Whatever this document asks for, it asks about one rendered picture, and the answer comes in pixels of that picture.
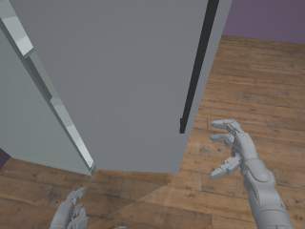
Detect right robot hand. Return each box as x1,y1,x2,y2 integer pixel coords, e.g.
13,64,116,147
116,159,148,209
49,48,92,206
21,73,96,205
210,118,259,179

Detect fridge door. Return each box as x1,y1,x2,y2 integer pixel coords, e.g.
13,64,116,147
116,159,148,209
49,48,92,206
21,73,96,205
9,0,233,174

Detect handle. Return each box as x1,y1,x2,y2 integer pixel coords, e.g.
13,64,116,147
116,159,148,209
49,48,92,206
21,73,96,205
179,0,219,134

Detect robot right forearm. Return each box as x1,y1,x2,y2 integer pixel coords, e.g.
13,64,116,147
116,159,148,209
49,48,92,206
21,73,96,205
240,158,295,229

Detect left robot hand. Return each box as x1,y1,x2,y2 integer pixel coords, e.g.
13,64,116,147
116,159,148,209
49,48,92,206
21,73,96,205
50,187,89,229

